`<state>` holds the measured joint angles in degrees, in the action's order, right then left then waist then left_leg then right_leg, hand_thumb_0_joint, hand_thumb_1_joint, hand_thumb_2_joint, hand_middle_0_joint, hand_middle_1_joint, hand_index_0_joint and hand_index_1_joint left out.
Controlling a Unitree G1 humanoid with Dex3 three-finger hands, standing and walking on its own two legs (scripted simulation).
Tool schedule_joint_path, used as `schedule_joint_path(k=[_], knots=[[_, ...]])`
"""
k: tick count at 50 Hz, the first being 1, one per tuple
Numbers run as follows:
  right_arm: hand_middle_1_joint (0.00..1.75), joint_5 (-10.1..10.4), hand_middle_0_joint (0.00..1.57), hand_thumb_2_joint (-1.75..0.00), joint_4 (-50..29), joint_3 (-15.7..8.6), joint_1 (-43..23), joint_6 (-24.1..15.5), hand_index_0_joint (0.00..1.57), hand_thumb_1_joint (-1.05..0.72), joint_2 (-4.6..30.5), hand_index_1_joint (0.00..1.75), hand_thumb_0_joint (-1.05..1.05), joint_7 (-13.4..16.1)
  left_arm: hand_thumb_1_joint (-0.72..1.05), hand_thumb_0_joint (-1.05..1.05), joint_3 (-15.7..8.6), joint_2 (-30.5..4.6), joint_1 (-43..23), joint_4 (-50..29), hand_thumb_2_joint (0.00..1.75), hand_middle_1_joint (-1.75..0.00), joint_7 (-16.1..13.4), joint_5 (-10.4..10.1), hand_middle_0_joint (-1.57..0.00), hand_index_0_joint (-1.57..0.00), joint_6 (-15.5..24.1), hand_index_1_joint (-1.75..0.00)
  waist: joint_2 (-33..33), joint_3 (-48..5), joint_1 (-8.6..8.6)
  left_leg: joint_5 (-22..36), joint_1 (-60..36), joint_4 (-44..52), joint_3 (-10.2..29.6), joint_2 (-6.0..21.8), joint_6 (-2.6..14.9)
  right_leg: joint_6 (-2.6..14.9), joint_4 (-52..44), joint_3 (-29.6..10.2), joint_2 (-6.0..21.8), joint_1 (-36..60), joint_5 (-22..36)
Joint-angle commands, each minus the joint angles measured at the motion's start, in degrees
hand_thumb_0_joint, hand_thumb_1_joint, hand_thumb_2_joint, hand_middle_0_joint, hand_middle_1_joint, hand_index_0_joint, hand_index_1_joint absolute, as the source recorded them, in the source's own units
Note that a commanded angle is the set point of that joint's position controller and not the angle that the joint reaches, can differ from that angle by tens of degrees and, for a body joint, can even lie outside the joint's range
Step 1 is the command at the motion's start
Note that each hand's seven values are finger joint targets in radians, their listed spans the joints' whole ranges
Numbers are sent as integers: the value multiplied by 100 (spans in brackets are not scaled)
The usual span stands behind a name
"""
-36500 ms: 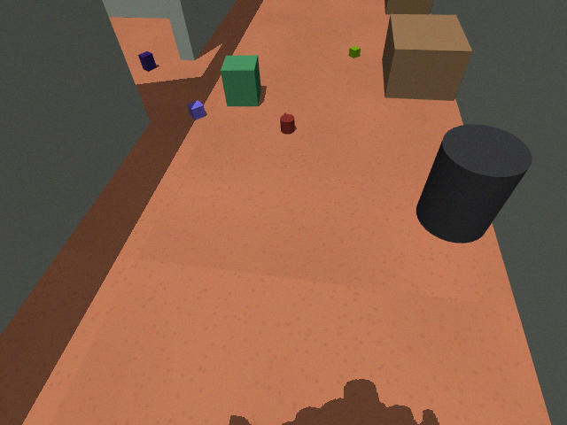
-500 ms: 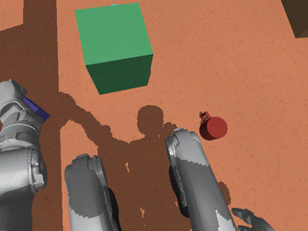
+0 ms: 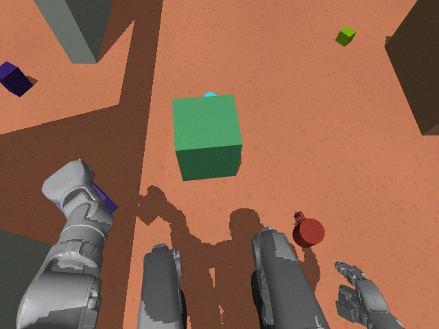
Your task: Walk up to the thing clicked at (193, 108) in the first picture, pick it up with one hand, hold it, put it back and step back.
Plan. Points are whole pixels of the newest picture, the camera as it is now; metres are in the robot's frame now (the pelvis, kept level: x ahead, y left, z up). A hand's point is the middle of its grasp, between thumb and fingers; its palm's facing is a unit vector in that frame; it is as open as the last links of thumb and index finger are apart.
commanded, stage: lift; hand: left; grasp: from above
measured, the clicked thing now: (87, 204) +0.40 +0.28 -0.13
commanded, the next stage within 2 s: hold in 0.84 s
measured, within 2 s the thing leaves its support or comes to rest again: neither
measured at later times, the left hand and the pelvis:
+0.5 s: hand (57, 167) +0.39 +0.23 +0.07, palm faces -0.35 -0.31 -0.89, open 10.6 cm; pelvis +0.05 -0.01 +0.16, yaw +1 degrees
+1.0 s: hand (29, 142) +0.39 +0.23 +0.14, palm faces -0.33 -0.32 -0.89, open 10.5 cm; pelvis +0.08 +0.00 +0.22, yaw +1 degrees
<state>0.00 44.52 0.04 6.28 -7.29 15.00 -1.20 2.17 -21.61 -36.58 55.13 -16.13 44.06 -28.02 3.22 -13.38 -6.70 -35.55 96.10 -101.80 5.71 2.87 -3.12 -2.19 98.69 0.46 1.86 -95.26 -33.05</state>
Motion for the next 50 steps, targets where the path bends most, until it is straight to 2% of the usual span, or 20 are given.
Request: schedule_joint_path(k=[1,3,4,7,9,12,13,15,18,21,24,27,29,31,32,33,44,46,48,50], knots=[[30,140,20,-90,-303,-270,415,-169,20,-90,887,30,0,205,63,0,115,-1213,-1759,-1362,79,-59,-105,92,-111,-108,-223,-62,590,-2682,-23,140,-2862,2152,-434,-226,284,360,-2095,247,-309,2369,114],[30,176,20,-90,-379,-251,376,-144,20,-90,832,30,0,266,58,0,33,-1397,-1588,-1632,77,-57,-63,43,-107,-104,-275,-60,488,-2723,89,256,-3089,2389,-470,-219,311,336,-2421,154,-319,2921,164],[30,197,20,-90,-334,-254,395,-136,20,-90,822,30,0,299,58,0,96,-1211,-1386,-1547,76,-56,-31,-1,-107,-104,-314,-60,421,-2580,66,321,-3172,2546,-480,-229,322,332,-2550,190,-310,3042,299],[30,262,20,-90,-323,-227,392,-131,20,-91,730,30,0,405,52,0,240,-1044,-1337,-1675,75,-58,15,0,-102,-99,-318,-61,205,-2266,18,492,-3564,2960,-457,-210,349,300,-2954,180,-343,3516,465],[30,284,20,-90,-290,-227,464,-146,20,-90,708,30,0,459,50,0,167,-1148,-1210,-1663,74,-58,11,-3,-100,-97,-322,-61,112,-2155,89,676,-3797,3165,-484,-214,369,288,-3188,161,-332,3861,646],[30,307,20,-90,-239,-236,561,-182,20,-91,706,30,0,540,49,0,328,-865,-1209,-1628,77,-62,9,-57,-98,-95,-294,-65,109,-2076,7,1005,-4196,3472,-509,-233,370,276,-3491,139,-329,4236,982],[30,322,20,-91,-211,-228,597,-190,20,-91,693,30,0,560,48,0,297,-921,-1114,-1576,76,-62,-13,-28,-97,-95,-296,-64,56,-1927,60,1038,-4303,3623,-491,-235,367,271,-3613,134,-324,4365,1011],[30,320,20,-90,-190,-227,643,-189,20,-90,674,30,0,580,48,0,263,-937,-1052,-1558,75,-61,-21,-11,-97,-94,-284,-64,146,-1889,148,1268,-4623,3846,-530,-253,349,283,-3828,112,-314,4637,1194],[30,308,20,-90,-169,-202,764,-198,20,-90,653,30,0,601,51,0,387,-713,-1056,-1488,78,-65,-44,1,-97,-96,-301,-67,134,-1741,85,1623,-5104,4172,-537,-253,334,263,-4136,138,-318,4980,1550],[30,271,20,-90,-96,-203,909,-213,20,-90,664,30,0,584,53,0,354,-653,-993,-1304,82,-72,-78,-38,-96,-96,-336,-73,63,-1714,127,2027,-5437,4460,-587,-282,327,248,-4420,155,-313,5400,1944],[30,267,20,-90,-84,-197,976,-201,20,-90,666,30,0,597,54,0,406,-553,-1066,-1175,89,-74,-101,-122,-99,-97,-348,-76,-43,-1507,140,2148,-5748,4780,-614,-292,321,223,-4754,149,-307,5740,2072],[30,253,20,-90,-61,-214,1021,-215,20,-90,664,30,0,600,55,0,387,-556,-1112,-1093,88,-75,-172,-90,-99,-98,-322,-76,-12,-1386,233,2349,-5929,5012,-671,-314,332,205,-5003,127,-294,6024,2319],[30,265,20,-90,-52,-206,1028,-220,20,-90,642,30,0,604,57,0,462,-413,-1006,-994,91,-73,-198,-81,-101,-99,-312,-75,-177,-1336,219,2443,-6095,5183,-667,-319,337,178,-5159,125,-284,6239,2440],[30,267,20,-90,-35,-225,1052,-203,20,-90,669,30,0,589,60,0,426,-488,-997,-953,87,-75,-209,-17,-102,-101,-312,-76,-98,-1393,259,2605,-6330,5312,-692,-337,326,185,-5267,111,-258,6398,2601],[30,264,20,-90,-28,-227,1052,-209,20,-90,662,30,0,575,60,0,497,-335,-1000,-941,85,-73,-205,-59,-102,-101,-321,-75,-68,-1360,247,2707,-6444,5415,-697,-332,316,185,-5322,123,-264,6508,2705],[30,274,20,-90,-31,-239,1050,-203,20,-89,681,30,0,566,61,0,438,-418,-1035,-1001,87,-75,-235,-61,-102,-101,-331,-76,-88,-1386,282,2814,-6541,5478,-700,-332,317,185,-5389,124,-271,6591,2808],[30,301,20,-89,-65,-242,842,-207,20,-89,717,30,0,443,73,0,517,-327,-1153,-944,86,-70,-258,-123,-111,-110,-472,-71,-94,-1000,364,2915,-7211,6290,-791,-369,292,191,-6047,183,-289,7158,2811],[30,304,20,-90,-78,-223,800,-219,20,-89,686,30,0,419,73,0,651,-100,-1222,-920,88,-67,-231,-149,-113,-111,-499,-70,-173,-947,316,2893,-7345,6403,-777,-360,287,183,-6125,201,-297,7208,2784],[30,312,20,-90,-106,-234,790,-220,20,-89,727,30,0,392,66,0,611,-212,-1186,-980,81,-65,-207,-126,-109,-107,-515,-67,-112,-975,368,2987,-7456,6472,-784,-372,271,197,-6168,198,-290,7303,2836],[30,304,20,-90,-160,-208,739,-226,20,-89,709,30,0,365,61,0,686,-100,-1156,-869,79,-65,-156,-143,-104,-102,-531,-67,-309,-784,364,2949,-7410,6537,-773,-379,297,177,-6263,211,-288,7372,2822]])
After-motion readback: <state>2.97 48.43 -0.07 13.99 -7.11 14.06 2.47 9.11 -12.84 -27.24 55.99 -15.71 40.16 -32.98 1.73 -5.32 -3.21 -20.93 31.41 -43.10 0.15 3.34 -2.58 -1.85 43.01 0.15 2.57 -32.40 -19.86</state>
